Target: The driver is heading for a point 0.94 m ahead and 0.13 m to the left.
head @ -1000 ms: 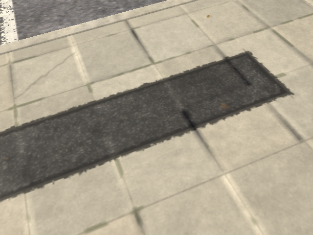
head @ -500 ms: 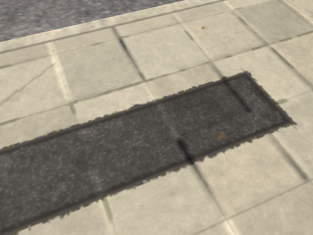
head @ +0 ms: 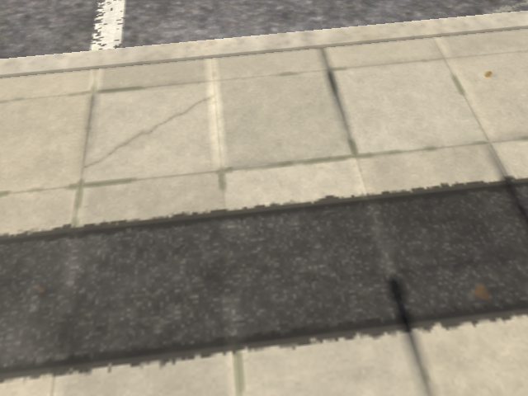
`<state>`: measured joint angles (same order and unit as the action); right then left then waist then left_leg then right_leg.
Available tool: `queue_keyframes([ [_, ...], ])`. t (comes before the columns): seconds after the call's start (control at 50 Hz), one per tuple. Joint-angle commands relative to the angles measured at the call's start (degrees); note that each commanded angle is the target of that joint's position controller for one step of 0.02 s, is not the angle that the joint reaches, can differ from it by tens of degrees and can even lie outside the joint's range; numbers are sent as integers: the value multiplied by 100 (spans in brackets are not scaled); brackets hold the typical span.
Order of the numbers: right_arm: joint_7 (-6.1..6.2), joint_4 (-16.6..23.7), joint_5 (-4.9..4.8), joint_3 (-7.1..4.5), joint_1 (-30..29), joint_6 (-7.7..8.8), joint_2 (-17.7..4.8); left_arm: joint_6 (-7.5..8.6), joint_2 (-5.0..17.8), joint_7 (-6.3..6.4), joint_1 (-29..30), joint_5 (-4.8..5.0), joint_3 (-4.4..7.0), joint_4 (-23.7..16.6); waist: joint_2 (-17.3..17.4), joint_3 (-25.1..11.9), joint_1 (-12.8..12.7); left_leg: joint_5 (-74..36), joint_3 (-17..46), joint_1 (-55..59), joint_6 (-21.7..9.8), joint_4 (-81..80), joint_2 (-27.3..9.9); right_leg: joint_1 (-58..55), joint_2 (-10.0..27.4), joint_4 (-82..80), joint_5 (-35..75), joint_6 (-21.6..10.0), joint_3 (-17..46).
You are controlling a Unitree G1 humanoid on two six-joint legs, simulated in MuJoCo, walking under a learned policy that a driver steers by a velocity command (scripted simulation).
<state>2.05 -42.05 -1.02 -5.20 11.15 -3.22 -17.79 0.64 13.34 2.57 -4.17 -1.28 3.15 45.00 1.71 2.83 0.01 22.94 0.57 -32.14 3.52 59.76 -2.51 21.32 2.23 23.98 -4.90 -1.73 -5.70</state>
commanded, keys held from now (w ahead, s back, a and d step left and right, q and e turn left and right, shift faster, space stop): q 0.24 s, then no key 0.76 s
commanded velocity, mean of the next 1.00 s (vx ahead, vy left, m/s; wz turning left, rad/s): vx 0.01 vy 0.00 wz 0.27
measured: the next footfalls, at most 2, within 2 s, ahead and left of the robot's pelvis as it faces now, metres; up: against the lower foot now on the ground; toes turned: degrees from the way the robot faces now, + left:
left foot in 0.16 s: +0.04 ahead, +0.14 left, +0.00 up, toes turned +9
right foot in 0.58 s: +0.09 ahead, -0.09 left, +0.00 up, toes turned +14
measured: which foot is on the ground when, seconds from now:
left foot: up 0.00-0.14, down 0.16-1.00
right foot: down 0.00-0.16, up 0.18-0.56, down 0.58-1.00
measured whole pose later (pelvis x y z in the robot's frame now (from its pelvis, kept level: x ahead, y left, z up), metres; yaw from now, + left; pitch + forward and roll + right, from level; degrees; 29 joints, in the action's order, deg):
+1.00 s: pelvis +0.03 +0.02 +0.00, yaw +14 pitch -1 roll +0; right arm 1.1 -45.1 0.7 -2.6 11.3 -0.9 -14.0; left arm 0.9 13.5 0.9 -7.4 -0.4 1.5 50.7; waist 0.0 2.1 0.0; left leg 16.6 4.4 -13.3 -1.1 31.3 3.0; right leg 12.8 0.4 30.9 -16.8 0.4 0.1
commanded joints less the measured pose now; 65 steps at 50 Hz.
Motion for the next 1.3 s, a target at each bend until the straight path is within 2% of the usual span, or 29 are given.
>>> queue_keyframes([
  [0.02,-73,386,17,-11,263,44,-201,27,999,59,277,34,247,-343,-1001,-1024,58,-239,-160,709,-74,-711,-118,-637,1469,-944,256,-1165,818],
  [0.08,-169,468,17,-55,225,23,-355,-29,1157,27,158,119,299,-262,-1067,-1003,51,-268,-333,1090,-277,-1462,-51,-808,1633,-816,-3,-1048,735],
  [0.1,-200,448,24,-73,326,12,-359,-51,1187,15,187,173,309,-240,-1043,-986,145,-467,-421,1342,-390,-1925,4,-794,1624,-673,-151,-924,646],
  [0.12,-225,358,36,-96,540,-2,-355,-75,1177,4,202,233,313,-207,-967,-984,259,-772,-552,1734,-542,-2477,132,-664,1556,-446,-379,-734,498],
  [0.14,-212,258,69,-156,757,-17,-453,-102,1031,-12,30,261,292,-118,-735,-905,302,-1007,-466,2153,-735,-2966,237,-359,1361,4,-785,-406,273],
  [0.16,-143,275,97,-267,897,-22,-856,-133,729,-64,-182,203,238,-64,420,-625,207,-1779,859,2609,-1143,-3838,-553,550,788,1364,-1553,158,-320],
  [0.18,-79,507,125,-356,735,-18,-1528,-98,604,-70,72,36,195,-405,1870,-337,105,-2901,2849,2761,-2096,-4198,-1892,2153,-128,2738,-3206,610,-373],
  [0.2,-116,577,352,-323,795,140,-1399,-48,831,-34,715,29,267,-554,1227,-597,488,-2476,3032,2318,-2431,-4425,-1940,2138,-180,3728,-3233,496,632],
  [0.22,-125,597,357,-278,477,275,-1273,-55,902,-17,636,137,311,-536,932,-540,240,-2108,2543,2253,-2123,-4416,-1627,2153,-85,3990,-2642,364,858],
  [0.24,-106,669,209,-247,78,338,-1091,-79,931,31,369,132,352,-373,674,-528,34,-1845,2131,2224,-1737,-4316,-1307,2122,-1,3968,-2097,325,926],
  [0.26,-83,717,94,-158,-175,346,-837,-107,990,74,177,83,379,-228,628,-599,-51,-1952,1858,2238,-1531,-4245,-1174,2049,30,3993,-1766,354,916],
  [0.28,-51,743,68,-86,-245,342,-668,-113,950,67,38,52,377,-169,617,-707,-108,-2321,1645,2169,-1486,-4186,-1046,1812,-5,4133,-1503,400,868],
  [0.32,-15,720,114,-9,-104,344,-511,-81,852,24,-69,98,352,-146,518,-889,-108,-2835,1412,2302,-1508,-4108,-923,1555,-53,4079,-1202,470,833],
  [0.4,19,624,124,0,64,329,-541,-70,642,-41,152,139,217,-216,601,-813,71,-2810,1349,2637,-1532,-4042,-864,1228,16,2686,-1050,570,849],
  [0.46,-35,582,174,-5,15,295,-631,-67,707,-110,146,162,189,-222,680,-699,157,-2686,1461,2344,-1677,-4003,-914,562,0,1984,-1389,577,756],
  [0.5,-89,529,165,17,-14,283,-616,-54,765,-133,97,184,189,-212,660,-628,191,-2823,1597,2238,-1734,-3922,-941,228,-40,1611,-1549,543,694],
  [0.54,-112,472,116,71,-132,273,-524,-18,709,-159,-42,185,164,-165,570,-608,71,-3056,1650,2233,-1662,-3726,-870,-183,-82,834,-1249,457,634],
  [0.56,-111,435,73,102,-186,268,-467,16,656,-183,-195,158,140,-105,483,-614,-70,-3081,1587,2150,-1516,-3609,-753,-603,-104,63,-535,378,590],
  [0.58,-106,399,73,129,-101,295,-405,47,743,-197,-310,86,138,-68,350,-712,-91,-2853,1558,1997,-1292,-3555,-611,-1136,41,-297,276,274,767],
  [0.6,-108,395,173,180,4,349,-270,60,1020,-179,-468,7,176,-69,-51,-929,-8,-2295,1321,1735,-1006,-3284,-331,-1711,557,-179,1495,99,1214],
  [0.62,-155,398,217,164,282,409,-242,41,1353,-172,-306,40,256,-26,-900,-954,375,-1450,829,1481,-786,-3136,199,-1814,806,170,1926,-226,1361],
  [0.64,-156,342,248,186,138,416,-218,32,964,-198,-131,88,176,-47,-1086,-1006,254,-1116,600,1782,-586,-3176,297,-1390,805,39,1020,-423,1449],
  [0.66,-151,343,233,151,-121,391,-347,44,762,-221,-32,82,119,-79,-947,-837,144,-1169,570,1852,-523,-3155,295,-1183,648,-37,419,-342,1379],
  [0.7,-120,381,186,122,-328,281,-370,102,820,-226,0,73,107,-83,-729,-621,44,-1631,641,1862,-604,-3136,254,-960,442,12,50,-130,1182],
  [0.74,-123,361,186,130,-260,232,-291,152,811,-212,-126,65,82,1,-567,-573,40,-1748,714,1947,-677,-3203,198,-882,343,80,-121,-34,1063],
  [0.88,-108,164,174,124,-156,292,-206,97,755,-149,-193,85,13,132,-138,-434,-41,-1751,780,1848,-649,-3305,161,-958,191,241,-290,10,932],
  [1.3,-15,-618,143,150,7,355,-157,67,675,-100,-401,105,-63,954,-166,-230,-51,-1672,674,2025,-572,-3479,177,-923,26,40,-537,53,853],
])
